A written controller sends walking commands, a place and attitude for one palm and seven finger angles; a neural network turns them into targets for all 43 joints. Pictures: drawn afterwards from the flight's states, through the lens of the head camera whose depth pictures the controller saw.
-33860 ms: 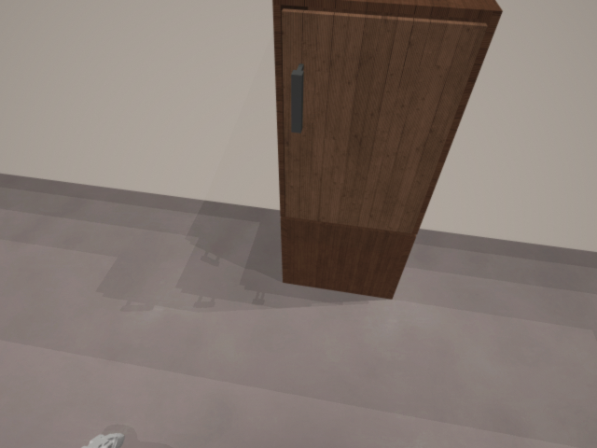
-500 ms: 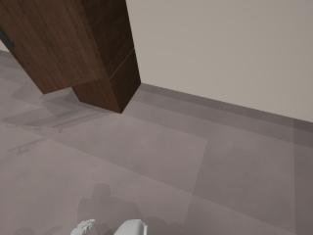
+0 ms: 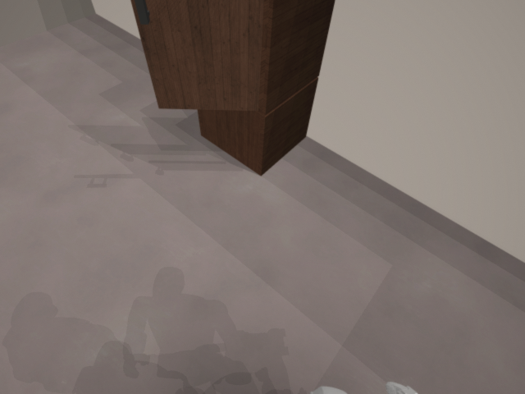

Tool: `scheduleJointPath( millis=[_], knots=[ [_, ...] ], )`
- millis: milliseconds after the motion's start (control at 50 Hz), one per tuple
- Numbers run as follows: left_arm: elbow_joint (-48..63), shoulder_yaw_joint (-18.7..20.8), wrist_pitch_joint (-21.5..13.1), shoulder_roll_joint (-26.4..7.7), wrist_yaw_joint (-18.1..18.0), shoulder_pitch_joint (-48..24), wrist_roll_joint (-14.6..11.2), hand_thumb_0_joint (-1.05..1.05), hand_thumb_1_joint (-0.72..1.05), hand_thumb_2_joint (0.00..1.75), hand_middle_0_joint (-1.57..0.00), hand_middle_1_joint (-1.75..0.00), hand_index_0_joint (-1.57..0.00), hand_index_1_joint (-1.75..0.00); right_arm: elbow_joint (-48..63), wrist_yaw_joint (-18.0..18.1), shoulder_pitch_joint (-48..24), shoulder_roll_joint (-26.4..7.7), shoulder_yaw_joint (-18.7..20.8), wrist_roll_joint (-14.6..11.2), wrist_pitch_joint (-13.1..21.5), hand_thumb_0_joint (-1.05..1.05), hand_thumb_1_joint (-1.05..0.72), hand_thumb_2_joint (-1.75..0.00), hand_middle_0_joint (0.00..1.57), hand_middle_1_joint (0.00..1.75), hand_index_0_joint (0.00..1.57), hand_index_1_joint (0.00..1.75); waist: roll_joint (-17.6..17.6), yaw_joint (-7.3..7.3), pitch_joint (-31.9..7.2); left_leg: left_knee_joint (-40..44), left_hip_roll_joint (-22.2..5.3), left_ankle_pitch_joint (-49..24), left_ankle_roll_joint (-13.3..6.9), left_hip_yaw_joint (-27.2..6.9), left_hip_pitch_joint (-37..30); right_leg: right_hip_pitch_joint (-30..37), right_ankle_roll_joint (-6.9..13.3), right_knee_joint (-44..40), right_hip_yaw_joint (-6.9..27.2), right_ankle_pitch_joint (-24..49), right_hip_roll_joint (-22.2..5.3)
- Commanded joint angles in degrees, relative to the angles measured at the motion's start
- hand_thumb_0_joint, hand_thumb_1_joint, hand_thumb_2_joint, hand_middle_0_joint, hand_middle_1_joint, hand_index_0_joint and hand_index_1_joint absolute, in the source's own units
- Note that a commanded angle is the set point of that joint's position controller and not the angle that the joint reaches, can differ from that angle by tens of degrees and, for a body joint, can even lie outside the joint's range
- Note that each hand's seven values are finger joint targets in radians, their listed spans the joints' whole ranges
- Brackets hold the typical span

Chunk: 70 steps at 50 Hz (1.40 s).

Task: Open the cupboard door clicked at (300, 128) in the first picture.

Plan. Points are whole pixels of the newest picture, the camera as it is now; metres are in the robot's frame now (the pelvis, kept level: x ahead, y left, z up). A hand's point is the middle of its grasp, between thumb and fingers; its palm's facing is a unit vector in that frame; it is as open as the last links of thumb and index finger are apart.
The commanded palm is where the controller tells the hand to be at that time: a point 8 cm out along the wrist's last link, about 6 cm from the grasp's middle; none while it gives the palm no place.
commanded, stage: take the last steps up to it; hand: left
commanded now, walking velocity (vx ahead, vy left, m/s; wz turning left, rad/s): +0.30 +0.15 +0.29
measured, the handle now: out of the picture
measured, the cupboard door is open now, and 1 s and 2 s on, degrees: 42 42 42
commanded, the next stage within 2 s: come to a stop and stand still in 1.56 s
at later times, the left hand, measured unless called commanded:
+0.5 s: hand out of the picture +0.00 +0.17 -0.15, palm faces +0.23 -0.95 -0.22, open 7.3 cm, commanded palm none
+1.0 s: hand (110, 285) +0.30 +0.33 -0.16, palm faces +0.17 -0.97 -0.19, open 7.4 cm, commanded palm none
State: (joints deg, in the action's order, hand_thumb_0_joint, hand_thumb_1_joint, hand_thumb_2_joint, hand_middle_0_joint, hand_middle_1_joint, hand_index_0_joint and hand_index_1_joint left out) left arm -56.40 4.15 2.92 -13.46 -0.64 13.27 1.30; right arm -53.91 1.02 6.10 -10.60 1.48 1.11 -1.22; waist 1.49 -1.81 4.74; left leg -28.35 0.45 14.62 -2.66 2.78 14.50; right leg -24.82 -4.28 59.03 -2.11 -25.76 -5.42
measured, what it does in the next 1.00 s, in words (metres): walks ahead: right foot, then left foot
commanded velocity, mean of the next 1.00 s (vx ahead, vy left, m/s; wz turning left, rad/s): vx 0.30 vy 0.08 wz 0.04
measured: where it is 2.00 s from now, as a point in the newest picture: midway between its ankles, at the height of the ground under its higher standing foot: (229, 297)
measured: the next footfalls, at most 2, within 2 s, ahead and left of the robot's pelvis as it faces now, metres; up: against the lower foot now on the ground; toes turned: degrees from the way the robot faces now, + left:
right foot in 0.20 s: +0.04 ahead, -0.13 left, +0.00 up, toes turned -3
left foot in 0.66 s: +0.24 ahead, +0.21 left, +0.00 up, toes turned +19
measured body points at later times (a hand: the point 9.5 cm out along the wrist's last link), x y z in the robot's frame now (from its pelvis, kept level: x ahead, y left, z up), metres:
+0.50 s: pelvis +0.08 +0.01 +0.01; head +0.11 -0.01 +0.46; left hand -0.01 +0.22 -0.14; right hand +0.14 -0.24 -0.16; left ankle +0.12 +0.18 -0.66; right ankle +0.00 -0.12 -0.74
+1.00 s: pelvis +0.23 +0.13 +0.00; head +0.24 +0.14 +0.45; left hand +0.29 +0.38 -0.14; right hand +0.28 -0.10 -0.15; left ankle +0.20 +0.20 -0.74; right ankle +0.31 +0.01 -0.67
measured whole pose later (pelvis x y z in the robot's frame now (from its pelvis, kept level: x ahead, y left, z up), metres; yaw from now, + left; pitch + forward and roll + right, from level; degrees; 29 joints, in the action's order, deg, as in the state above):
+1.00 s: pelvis +0.23 +0.13 +0.00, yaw +7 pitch +0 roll +1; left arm -56.8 4.3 -0.6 -9.6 0.4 9.0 1.9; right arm -60.4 1.3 16.5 -9.4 2.1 1.2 3.7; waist 1.5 -0.3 1.4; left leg -19.0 1.8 13.0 -4.4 13.2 6.1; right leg -34.6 -1.3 59.4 -2.8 -10.1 -6.7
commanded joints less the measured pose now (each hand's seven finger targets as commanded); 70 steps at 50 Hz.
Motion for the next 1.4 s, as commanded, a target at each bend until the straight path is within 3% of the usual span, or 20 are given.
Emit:
scheduleJointPath(
  millis=[0,80,140,160,180,200,320,540,600,620,640,660,720,820,1100,1180,1200,1220,1240,1380],
  knots=[
    [3.8,0.0,-1.6,-1.6,0.3,0.0,-0.2,0.0,0.9,0.9,-0.2,-0.3,-0.2,-0.3,0.8,0.5,6.3,-10.4,2.9,0.3,1.3,0.0,-0.9,-0.9,0.2,0.3,0.2,0.3,-10.2,2.83,-8.5,9.3,-13.5,-22.1,-7.6,-11.5,-10.4,-1.4,0.1,-4.7,-0.8,0.7,1.0],
    [4.7,0.0,-2.5,-1.1,1.2,-2.1,0.0,0.0,0.9,0.9,-0.2,-0.3,-0.2,-0.3,0.2,0.0,7.1,-10.4,3.2,0.6,1.1,0.0,-0.9,-0.9,0.2,0.3,0.2,0.3,-11.7,3.16,-4.8,11.6,-12.1,-0.4,-8.0,-15.8,-5.7,2.4,1.3,-15.8,-3.3,-1.6,2.8],
    [1.9,0.7,-3.6,-1.2,1.3,5.5,0.1,0.0,0.9,0.9,-0.2,-0.3,-0.2,-0.3,0.6,-0.3,4.2,-9.7,3.4,0.2,1.0,0.0,-0.9,-0.9,0.2,0.3,0.2,0.3,-7.5,-1.26,-4.1,5.8,-8.2,10.6,-5.2,-14.1,6.3,19.3,1.9,-31.2,-4.9,6.4,3.8],
    [0.6,1.4,-4.2,-3.4,0.9,10.1,0.6,0.0,0.9,0.9,-0.2,-0.3,-0.2,-0.3,1.0,-0.6,3.6,-7.3,3.2,-0.2,1.2,0.0,-0.9,-0.9,0.2,0.3,0.2,0.3,0.6,-3.68,-4.2,-2.6,-3.1,14.5,-2.4,-9.1,15.3,28.9,3.1,-38.2,0.7,3.6,-1.3],
    [-0.5,2.5,-4.6,-9.2,0.2,14.6,1.2,0.0,0.9,0.9,-0.2,-0.3,-0.2,-0.3,2.6,-1.0,2.7,-3.4,2.4,-0.7,1.6,0.0,-0.9,-0.9,0.2,0.3,0.2,0.3,18.3,-5.75,-3.7,-19.5,3.1,18.9,1.2,-1.6,27.7,35.6,8.3,-46.9,21.5,-6.8,-17.7],
    [0.0,2.3,-4.5,-10.3,-0.3,14.3,0.3,0.0,0.9,0.9,-0.2,-0.3,-0.2,-0.3,4.2,-1.4,-1.1,-7.2,3.0,0.4,1.2,0.0,-0.9,-0.9,0.2,0.3,0.2,0.3,15.4,-5.9,0.7,-30.9,0.9,19.1,2.1,-5.4,30.6,26.9,12.1,-52.0,30.9,-10.3,-25.2],
    [-0.4,0.4,-7.2,-1.9,-0.2,7.0,-0.3,0.0,0.9,0.9,-0.2,-0.3,-0.2,-0.3,-1.7,-3.1,4.5,-3.6,3.1,0.4,-0.1,0.0,-0.9,-0.9,0.2,0.3,0.2,0.3,7.6,0.88,4.4,-37.6,-4.0,-4.1,4.9,-3.9,25.6,18.5,6.4,-50.4,2.5,14.7,-13.4],
    [-6.0,-0.2,-7.4,-4.0,-0.6,14.1,0.7,0.0,0.9,0.9,-0.2,-0.3,-0.2,-0.3,0.0,-4.2,-2.7,-1.0,1.1,-0.1,1.5,0.0,-0.9,-0.9,0.2,0.3,0.2,0.3,11.4,-1.04,3.6,-11.6,-3.4,-2.4,3.3,4.7,17.9,24.4,7.5,-44.2,-6.7,35.3,-14.1],
    [-6.0,0.2,-7.1,-5.1,-0.7,11.9,0.4,0.0,0.9,0.9,-0.2,-0.3,-0.2,-0.3,-3.5,-3.2,8.3,-3.1,1.7,0.3,3.0,0.0,-0.9,-0.9,0.2,0.3,0.2,0.3,9.4,4.49,-2.4,-2.1,0.8,-2.5,0.9,7.6,-1.5,20.2,6.4,-30.4,-9.5,46.7,-12.5],
    [-5.9,-0.1,-6.9,-4.1,-0.3,12.1,0.2,0.0,0.9,0.9,-0.2,-0.3,-0.2,-0.3,-6.0,-2.6,16.8,-6.8,2.5,0.5,3.3,0.0,-0.9,-0.9,0.2,0.3,0.2,0.3,3.0,7.75,-8.3,-0.1,-0.9,-4.1,0.6,6.2,-13.4,16.0,5.3,-19.1,-10.4,39.0,-10.6],
    [-4.9,-0.3,-6.5,-0.7,0.1,15.2,-0.7,0.0,0.9,0.9,-0.2,-0.3,-0.2,-0.3,-7.1,-1.6,24.0,-14.1,4.3,1.2,3.8,0.0,-0.9,-0.9,0.2,0.3,0.2,0.3,-11.9,9.51,-16.8,0.7,-14.9,-9.6,-3.6,-12.1,-26.9,3.2,3.1,-4.1,-11.8,12.3,-2.6],
    [-3.1,-1.0,-6.2,1.3,-0.1,13.0,-0.8,0.0,0.9,0.9,-0.2,-0.3,-0.2,-0.3,-7.9,-0.4,27.5,-17.1,5.2,0.6,3.5,0.0,-0.9,-0.9,0.2,0.3,0.2,0.3,-18.6,10.46,-20.5,8.1,-22.8,-13.3,-7.3,-24.9,-30.8,-5.6,3.6,9.8,-5.5,-9.3,2.3],
    [-2.0,-0.7,-5.9,1.4,0.1,4.3,-0.6,0.0,0.9,0.9,-0.2,-0.3,-0.2,-0.3,-4.9,0.3,15.3,-10.9,3.5,0.3,4.3,0.0,-0.9,-0.9,0.2,0.3,0.2,0.3,-7.2,6.01,-9.1,11.9,-22.7,-9.0,-7.7,-16.5,-13.6,-11.1,5.1,19.9,1.8,1.7,-3.4],
    [-3.7,-0.3,-3.9,4.3,0.7,8.2,0.4,0.0,0.9,0.9,-0.2,-0.3,-0.2,-0.3,-5.2,0.5,13.1,-3.2,1.8,0.4,6.0,0.0,-0.9,-0.9,0.2,0.3,0.2,0.3,-8.4,0.89,-2.0,17.6,-17.1,-13.7,-5.5,-3.6,-2.7,-6.7,3.8,10.2,1.5,10.6,-3.1],
    [4.9,-0.7,-4.0,2.6,1.7,-8.8,0.1,0.0,0.9,0.9,-0.2,-0.3,-0.2,-0.3,-8.5,0.3,20.6,-4.9,1.5,1.1,5.3,0.0,-0.9,-0.9,0.2,0.3,0.2,0.3,-3.6,3.65,1.4,15.6,-17.5,-19.2,-6.8,0.1,-12.1,-5.5,4.6,-20.0,-3.0,13.5,-0.5],
    [0.9,0.1,-5.3,-0.1,1.4,3.0,0.3,0.0,0.9,0.9,-0.2,-0.3,-0.2,-0.3,-9.6,0.1,20.0,-4.7,1.3,0.5,4.9,0.0,-0.9,-0.9,0.2,0.3,0.2,0.3,-2.2,-1.49,-5.2,-1.0,-12.6,-25.8,-2.9,4.6,-7.4,16.7,7.2,-30.1,-5.0,16.4,3.1],
    [-1.9,1.3,-6.0,-4.1,0.9,11.9,0.4,0.0,0.9,0.9,-0.2,-0.3,-0.2,-0.3,-8.7,-0.3,18.5,-3.5,1.2,-0.3,5.1,0.0,-0.9,-0.9,0.2,0.3,0.2,0.3,4.5,-5.09,-10.4,-13.8,-7.8,-17.6,-0.5,8.1,3.7,31.2,10.9,-31.4,6.2,18.7,-5.3],
    [-3.9,2.5,-6.1,-9.4,0.4,18.0,0.0,0.0,0.9,0.9,-0.2,-0.3,-0.2,-0.3,-7.0,-0.7,19.3,-1.8,1.1,-0.7,5.1,0.0,-0.9,-0.9,0.2,0.3,0.2,0.3,15.6,-5.59,-13.7,-31.1,0.0,15.9,2.2,9.3,17.7,42.0,17.8,-38.3,25.9,24.5,-18.9],
    [-4.0,2.3,-6.1,-9.0,-0.2,16.6,-0.7,0.0,0.9,0.9,-0.2,-0.3,-0.2,-0.3,-6.4,-0.6,15.4,-3.3,1.3,-0.7,4.6,0.0,-0.9,-0.9,0.2,0.3,0.2,0.3,8.7,-5.83,-11.1,-40.4,-2.1,18.9,1.6,1.1,21.0,36.9,19.6,-41.9,26.6,22.6,-21.2],
    [-2.4,-0.4,-7.7,1.1,-0.5,5.1,0.0,0.0,0.9,0.9,-0.2,-0.3,-0.2,-0.3,-7.6,-1.2,14.9,2.5,1.3,0.2,2.3,0.0,-0.9,-0.9,0.2,0.3,0.2,0.3,5.0,2.54,-2.8,-26.4,-6.7,3.9,4.3,0.2,13.3,15.6,12.8,-46.5,2.7,29.5,-11.0]
  ],
)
